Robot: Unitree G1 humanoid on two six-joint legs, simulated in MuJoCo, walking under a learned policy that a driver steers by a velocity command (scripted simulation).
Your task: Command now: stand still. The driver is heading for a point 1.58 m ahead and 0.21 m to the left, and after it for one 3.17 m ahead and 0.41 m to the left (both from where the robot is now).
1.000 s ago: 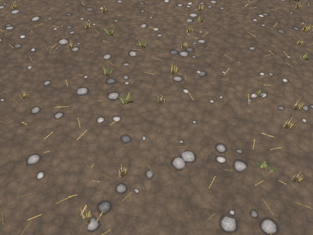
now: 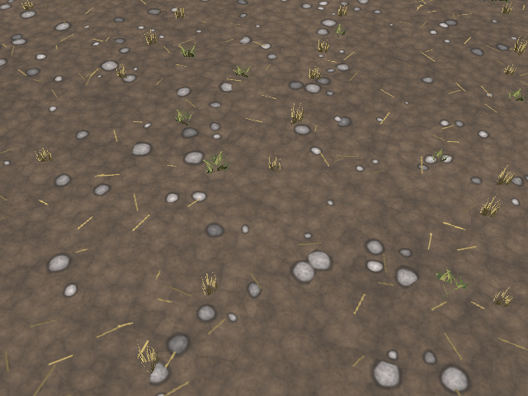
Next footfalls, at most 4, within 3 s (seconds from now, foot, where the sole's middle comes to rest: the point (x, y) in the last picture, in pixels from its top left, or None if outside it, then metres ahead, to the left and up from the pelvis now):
1.00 left None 0.42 0.10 -0.77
1.52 right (325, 313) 0.73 -0.14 -0.77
2.08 left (218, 247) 0.96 0.17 -0.77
2.64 right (242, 160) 1.34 0.10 -0.77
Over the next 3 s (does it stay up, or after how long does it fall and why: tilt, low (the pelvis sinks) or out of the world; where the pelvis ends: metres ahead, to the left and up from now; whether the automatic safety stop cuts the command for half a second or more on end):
stays up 1.35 0.19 0.01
